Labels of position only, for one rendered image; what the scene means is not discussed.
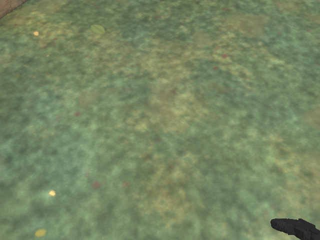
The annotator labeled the right robot hand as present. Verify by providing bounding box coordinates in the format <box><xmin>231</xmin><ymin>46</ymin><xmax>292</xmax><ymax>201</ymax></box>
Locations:
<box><xmin>270</xmin><ymin>218</ymin><xmax>320</xmax><ymax>240</ymax></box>

